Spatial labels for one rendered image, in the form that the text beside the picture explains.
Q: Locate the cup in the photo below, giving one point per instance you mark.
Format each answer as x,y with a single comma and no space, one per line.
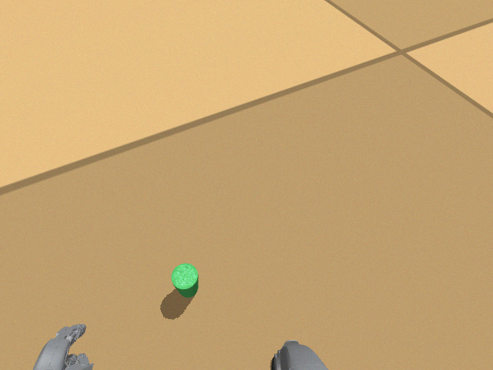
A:
185,280

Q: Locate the left robot hand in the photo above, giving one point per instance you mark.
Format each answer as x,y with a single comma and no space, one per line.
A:
54,355

